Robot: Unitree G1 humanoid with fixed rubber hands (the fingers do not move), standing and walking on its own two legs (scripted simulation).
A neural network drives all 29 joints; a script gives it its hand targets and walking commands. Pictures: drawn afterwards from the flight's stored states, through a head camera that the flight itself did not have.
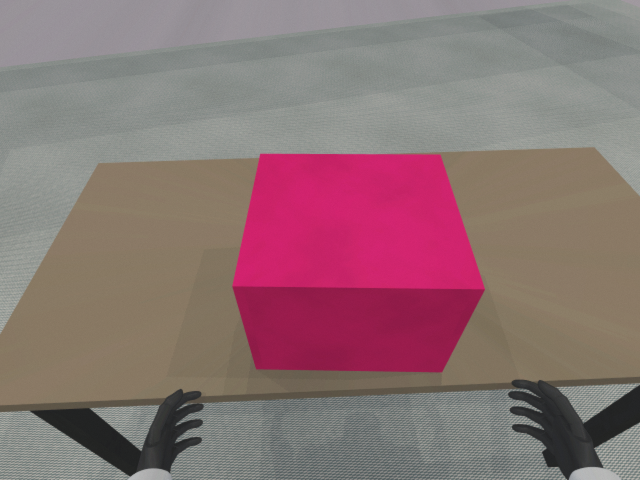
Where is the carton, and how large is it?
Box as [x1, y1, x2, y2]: [232, 154, 484, 371]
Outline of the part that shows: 260,154 232,285 256,368 441,371 484,288 440,155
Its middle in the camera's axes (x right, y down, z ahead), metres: +0.05 +0.03 +0.60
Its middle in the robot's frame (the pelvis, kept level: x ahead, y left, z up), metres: +0.43 +0.02 +0.02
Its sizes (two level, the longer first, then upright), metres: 0.280 0.256 0.211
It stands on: a table, 0.69 m high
